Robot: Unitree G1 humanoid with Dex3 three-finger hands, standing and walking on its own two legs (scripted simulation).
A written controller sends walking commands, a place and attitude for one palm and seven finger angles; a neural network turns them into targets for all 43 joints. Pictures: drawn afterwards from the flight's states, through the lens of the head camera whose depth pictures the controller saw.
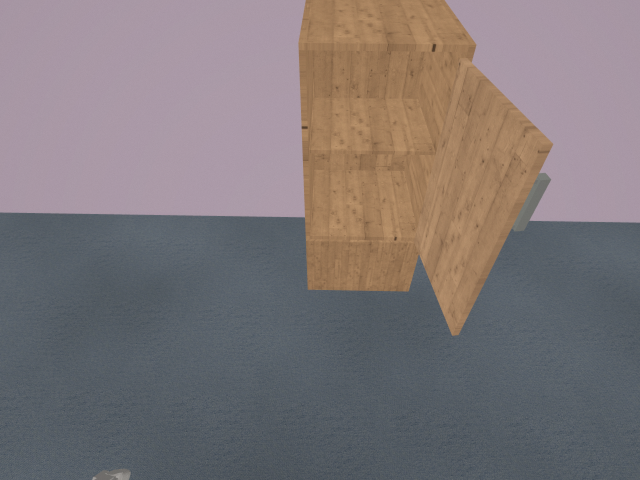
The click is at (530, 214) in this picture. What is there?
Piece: cupboard door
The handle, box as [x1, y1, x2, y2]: [512, 173, 550, 230]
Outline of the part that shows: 545,173 538,174 512,227 514,230 524,229 550,180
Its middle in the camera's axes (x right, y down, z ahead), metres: +0.40 -0.07 +0.77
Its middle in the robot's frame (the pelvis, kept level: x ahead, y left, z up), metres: +0.64 -0.36 -0.03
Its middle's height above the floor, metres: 0.74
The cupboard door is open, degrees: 98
